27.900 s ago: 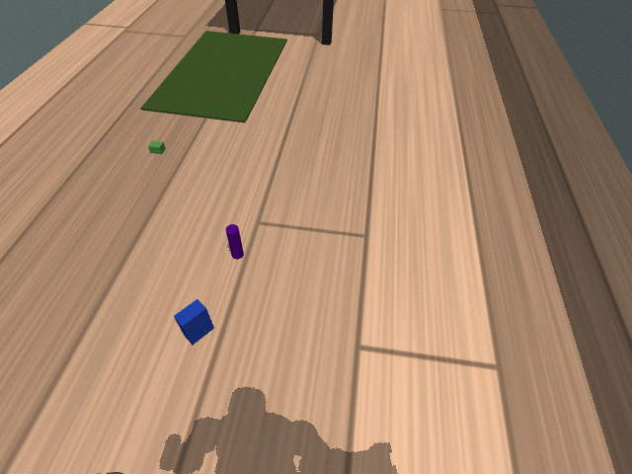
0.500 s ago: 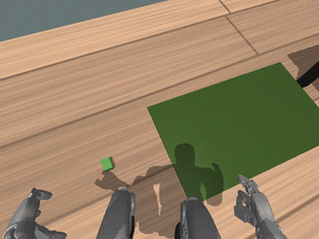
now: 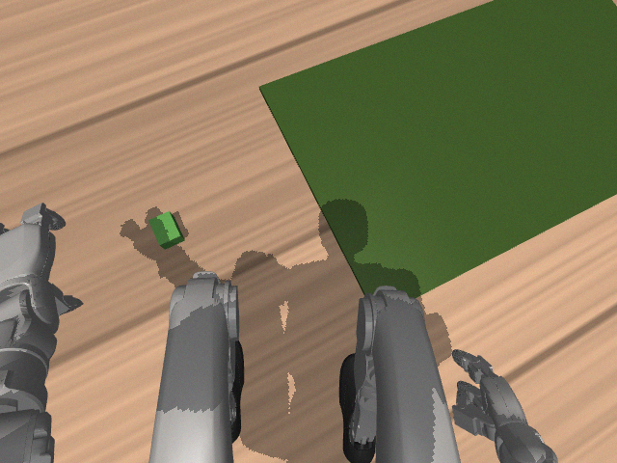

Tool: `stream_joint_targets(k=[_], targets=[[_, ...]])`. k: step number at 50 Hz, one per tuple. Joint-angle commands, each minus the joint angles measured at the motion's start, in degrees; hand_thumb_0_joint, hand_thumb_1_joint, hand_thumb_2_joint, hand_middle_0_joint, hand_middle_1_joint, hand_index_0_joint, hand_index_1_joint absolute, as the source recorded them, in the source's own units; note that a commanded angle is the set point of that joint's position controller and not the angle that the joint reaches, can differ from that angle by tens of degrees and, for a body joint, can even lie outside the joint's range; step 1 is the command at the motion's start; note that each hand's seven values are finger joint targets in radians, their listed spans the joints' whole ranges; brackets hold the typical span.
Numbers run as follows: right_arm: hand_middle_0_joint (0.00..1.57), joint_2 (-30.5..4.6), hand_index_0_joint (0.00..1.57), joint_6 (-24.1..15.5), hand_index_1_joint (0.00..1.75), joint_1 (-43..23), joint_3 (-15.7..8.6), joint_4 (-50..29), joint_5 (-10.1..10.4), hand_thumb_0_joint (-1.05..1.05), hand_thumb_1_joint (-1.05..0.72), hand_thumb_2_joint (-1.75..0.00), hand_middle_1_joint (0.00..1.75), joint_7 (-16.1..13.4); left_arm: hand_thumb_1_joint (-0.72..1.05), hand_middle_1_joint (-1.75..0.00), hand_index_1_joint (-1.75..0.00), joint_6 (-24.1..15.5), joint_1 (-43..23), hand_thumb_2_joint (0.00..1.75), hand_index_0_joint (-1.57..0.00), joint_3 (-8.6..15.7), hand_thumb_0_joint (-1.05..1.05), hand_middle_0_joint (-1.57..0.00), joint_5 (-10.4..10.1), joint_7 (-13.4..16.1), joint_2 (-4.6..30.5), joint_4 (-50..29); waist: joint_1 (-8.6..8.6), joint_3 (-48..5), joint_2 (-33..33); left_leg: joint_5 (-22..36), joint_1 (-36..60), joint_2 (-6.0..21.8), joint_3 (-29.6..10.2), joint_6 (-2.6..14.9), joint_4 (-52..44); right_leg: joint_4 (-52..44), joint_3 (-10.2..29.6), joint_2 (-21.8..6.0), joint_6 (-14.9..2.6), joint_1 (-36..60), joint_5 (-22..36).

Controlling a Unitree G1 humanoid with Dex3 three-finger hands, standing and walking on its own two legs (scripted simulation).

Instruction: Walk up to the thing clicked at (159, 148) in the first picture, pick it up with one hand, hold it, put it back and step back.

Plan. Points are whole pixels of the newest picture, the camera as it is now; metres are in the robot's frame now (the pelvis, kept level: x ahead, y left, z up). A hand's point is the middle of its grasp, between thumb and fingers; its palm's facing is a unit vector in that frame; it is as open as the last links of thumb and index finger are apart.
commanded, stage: rise first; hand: left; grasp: from above
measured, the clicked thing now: (167, 230) +0.45 +0.31 -0.41
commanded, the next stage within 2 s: none
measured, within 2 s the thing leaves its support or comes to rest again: neither
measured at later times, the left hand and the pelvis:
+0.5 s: hand (91, 250) +0.36 +0.36 -0.22, palm faces -0.33 -0.24 -0.91, open 12.2 cm; pelvis -0.01 +0.00 -0.07, yaw -3 degrees
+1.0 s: hand (113, 240) +0.39 +0.35 -0.27, palm faces -0.33 -0.26 -0.91, open 12.6 cm; pelvis +0.00 +0.00 -0.10, yaw -4 degrees
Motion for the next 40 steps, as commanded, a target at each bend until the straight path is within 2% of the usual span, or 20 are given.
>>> stream_joint_targets(k=[1, 5, 6, 7, 11, 12, 13, 17, 19, 23, 26, 28, 30, 32, 33, 34, 37, 38, 39, 40], targets=[[0.2, -10.58, 0.2, -1.58, 0.3, 6.97, -3.15, -2.81, -0.32, 0.0, -0.9, -0.9, 0.3, -0.87, -0.24, -0.88, -0.85, 0.81, -11.75, 0.75, -0.34, 3.83, 0.0, -0.31, 3.32, 4.81, 18.93, -0.53, -0.19, -34.86, 4.58, 0.78, 27.31, -2.08, 4.37, 2.35, -10.74, -16.41, -2.34, 2.25, -2.61, 10.18, 3.5], [0.2, -10.87, 0.2, -1.63, 0.3, 7.85, -2.55, -1.5, -1.12, 0.0, -0.89, -0.9, 0.3, -0.9, -0.19, -0.83, -0.8, 1.46, -17.69, 0.71, -0.37, 4.56, 0.0, -0.34, 4.28, 6.29, 21.3, 3.3, -1.6, -32.63, 7.21, -2.73, 26.35, -1.85, 3.06, 2.25, -9.97, -12.94, -3.58, 2.07, -2.91, 5.41, 1.65], [0.2, -10.27, 0.2, -1.77, 0.3, 7.88, -2.17, -1.23, -1.23, 0.0, -0.88, -0.9, 0.3, -0.78, -0.2, -0.83, -0.8, 1.53, -19.19, 0.72, -0.36, 3.53, 0.0, -0.33, 3.99, 6.4, 20.25, 4.55, -2.38, -31.41, 7.52, -2.93, 24.74, -1.92, 3.36, 2.34, -8.97, -12.85, -3.29, 2.11, -2.91, 5.22, 1.24], [0.2, -10.44, 0.2, -1.92, 0.3, 8.46, -2.11, -0.78, -1.45, 0.0, -0.89, -0.9, 0.3, -0.65, -0.19, -0.81, -0.79, 1.61, -19.65, 0.72, -0.36, 3.73, 0.0, -0.34, 3.72, 6.51, 20.46, 6.33, -3.07, -31.03, 5.97, -3.08, 23.58, -1.96, 3.27, 2.51, -8.23, -12.49, -3.51, 2.21, -2.84, 5.09, 1.23], [0.2, -10.14, 0.2, -2.58, 0.3, 9.71, -1.35, 0.37, -1.8, 0.0, -0.89, -0.9, 0.3, -0.34, -0.21, -0.81, -0.78, 1.82, -23.09, 0.73, -0.35, 3.65, 0.0, -0.33, 2.83, 6.12, 22.07, 10.09, -3.33, -30.15, 7.71, -2.69, 21.56, -1.9, 3.69, 2.54, -5.91, -11.11, -3.34, 2.3, -3.07, 3.53, 0.99], [0.2, -10.31, 0.2, -2.68, 0.3, 9.84, -1.13, 0.64, -1.83, 0.0, -0.89, -0.9, 0.3, -0.23, -0.21, -0.81, -0.78, 1.89, -23.31, 0.73, -0.35, 4.07, 0.0, -0.33, 3.1, 5.86, 23.33, 10.93, -2.96, -30.63, 8.36, -2.28, 21.34, -1.83, 3.72, 2.45, -5.6, -10.38, -3.47, 2.4, -3.18, 3.36, 1.59], [0.2, -10.6, 0.2, -2.79, 0.3, 10.05, -1.16, 0.78, -1.91, 0.0, -0.89, -0.9, 0.3, -0.23, -0.23, -0.81, -0.79, 1.69, -24.98, 0.74, -0.34, 4.04, 0.0, -0.33, 3.61, 5.62, 24.2, 10.7, -3.37, -30.88, 9.23, -2.33, 20.91, -1.78, 3.88, 2.5, -4.92, -9.91, -3.48, 2.43, -3.19, 2.89, 1.72], [0.2, -10.52, 0.2, -2.82, 0.3, 10.61, -0.42, 1.52, -2.16, 0.0, -0.89, -0.9, 0.3, 0.51, -0.23, -0.78, -0.77, 1.13, -25.19, 0.74, -0.35, 3.92, 0.0, -0.34, 5.61, 5.75, 23.81, 13.23, -3.1, -29.39, 11.38, -1.79, 19.53, -1.82, 3.84, 2.25, -3.86, -7.42, -4.35, 2.52, -3.37, 1.07, 3.02], [0.2, -11.21, 0.2, -2.81, 0.3, 11.0, -0.52, 1.91, -2.19, 0.0, -0.89, -0.9, 0.3, 0.93, -0.25, -0.79, -0.78, 0.93, -26.78, 0.75, -0.34, 3.76, 0.0, -0.33, 6.23, 6.09, 23.94, 14.08, -3.97, -29.66, 11.09, -1.39, 19.79, -1.59, 3.26, 2.21, -3.17, -5.94, -5.04, 2.54, -3.38, -0.59, 3.9], [0.2, -10.96, 0.2, -2.94, 0.3, 11.56, -0.11, 2.74, -2.86, 0.0, -0.89, -0.9, 0.3, 1.8, -0.24, -0.79, -0.77, 1.02, -27.53, 0.74, -0.35, 4.87, 0.0, -0.34, 6.03, 7.65, 23.63, 17.05, -4.51, -29.65, 10.1, 0.41, 17.71, -1.49, 3.76, 2.44, -0.65, -4.94, -5.21, 2.75, -3.1, -0.46, 5.39], [0.2, -11.23, 0.2, -3.36, 0.3, 11.94, -0.12, 3.29, -3.16, 0.0, -0.9, -0.9, 0.3, 2.26, -0.25, -0.78, -0.77, 1.45, -29.84, 0.74, -0.35, 4.72, 0.0, -0.34, 6.11, 8.49, 23.68, 16.96, -4.88, -31.07, 12.35, 1.16, 19.48, -1.23, 3.37, 2.13, -0.15, -3.18, -5.78, 2.74, -3.16, -2.24, 6.5], [0.2, -11.08, 0.2, -3.48, 0.3, 12.21, -0.14, 3.78, -3.32, 0.0, -0.9, -0.9, 0.3, 2.75, -0.27, -0.79, -0.78, 1.53, -30.56, 0.76, -0.33, 3.86, 0.0, -0.33, 5.65, 8.42, 22.35, 17.5, -5.31, -30.49, 12.54, 1.1, 18.8, -1.13, 3.32, 2.16, 0.48, -2.77, -5.83, 2.82, -3.17, -2.56, 6.71], [0.2, -11.33, 0.2, -3.52, 0.3, 12.19, -0.24, 3.74, -3.49, 0.0, -0.9, -0.9, 0.3, 3.0, -0.27, -0.81, -0.8, 1.51, -31.22, 0.76, -0.33, 5.29, 0.0, -0.32, 5.56, 8.71, 24.68, 16.56, -5.05, -31.71, 12.38, 1.51, 18.28, -1.13, 3.51, 2.38, 1.63, -2.43, -5.72, 2.85, -3.05, -1.94, 7.12], [0.2, -11.18, 0.2, -3.61, 0.3, 12.35, -0.18, 3.91, -3.6, 0.0, -0.9, -0.9, 0.3, 3.38, -0.29, -0.8, -0.8, 1.45, -31.63, 0.77, -0.32, 4.18, 0.0, -0.32, 5.56, 8.58, 23.33, 16.63, -5.69, -32.04, 11.86, 2.02, 17.29, -1.13, 3.79, 2.53, 2.78, -2.28, -5.61, 2.99, -2.98, -1.45, 7.79], [0.2, -10.93, 0.2, -3.65, 0.3, 12.45, -0.08, 3.95, -3.58, 0.0, -0.91, -0.9, 0.3, 3.58, -0.28, -0.81, -0.8, 1.4, -32.2, 0.76, -0.32, 4.48, 0.0, -0.32, 5.39, 8.55, 23.97, 16.44, -5.84, -32.38, 11.64, 2.52, 16.88, -1.09, 3.85, 2.59, 3.27, -2.16, -5.59, 3.1, -2.89, -0.8, 8.23], [0.2, -10.76, 0.2, -3.67, 0.3, 12.42, 0.14, 4.05, -3.63, 0.0, -0.91, -0.9, 0.3, 3.65, -0.26, -0.81, -0.8, 1.5, -31.01, 0.75, -0.34, 5.2, 0.0, -0.33, 5.18, 8.78, 24.3, 16.37, -5.23, -32.76, 11.22, 3.72, 16.88, -1.08, 4.05, 2.61, 3.85, -2.18, -5.33, 3.11, -2.75, 0.09, 9.57], [0.2, -10.89, 0.2, -3.75, 0.3, 12.75, 0.29, 4.38, -3.91, 0.0, -0.91, -0.9, 0.3, 4.19, -0.27, -0.8, -0.79, 1.49, -30.73, 0.75, -0.34, 5.51, 0.0, -0.33, 5.44, 8.65, 24.21, 16.88, -5.72, -33.88, 10.86, 5.35, 16.7, -1.07, 3.87, 2.71, 5.0, -0.81, -5.7, 3.18, -2.6, 0.94, 11.33], [0.2, -10.53, 0.2, -3.67, 0.3, 12.71, 0.3, 4.34, -3.76, 0.0, -0.91, -0.9, 0.3, 4.4, -0.27, -0.81, -0.8, 1.45, -30.56, 0.75, -0.33, 4.93, 0.0, -0.32, 5.42, 8.32, 24.02, 17.25, -5.28, -33.01, 10.96, 5.35, 16.28, -0.93, 3.96, 2.75, 5.23, -0.92, -5.56, 3.27, -2.66, 0.86, 11.41], [0.2, -10.84, 0.2, -3.65, 0.3, 12.51, 0.25, 4.16, -3.74, 0.0, -0.91, -0.9, 0.3, 4.46, -0.29, -0.81, -0.81, 1.28, -30.81, 0.77, -0.32, 5.49, 0.0, -0.31, 5.16, 8.24, 24.08, 16.86, -5.61, -32.07, 11.08, 4.7, 15.45, -1.03, 3.73, 2.76, 5.24, -0.4, -5.82, 3.27, -2.68, -0.31, 10.69], [0.2, -11.17, 0.2, -3.6, 0.3, 12.41, 0.25, 4.12, -3.79, 0.0, -0.91, -0.9, 0.3, 4.57, -0.29, -0.81, -0.8, 1.13, -31.04, 0.76, -0.32, 6.29, 0.0, -0.31, 5.45, 8.29, 25.65, 16.37, -5.22, -32.83, 11.45, 4.58, 16.05, -1.0, 3.51, 2.68, 5.2, 0.06, -6.03, 3.3, -2.76, -0.39, 10.37]])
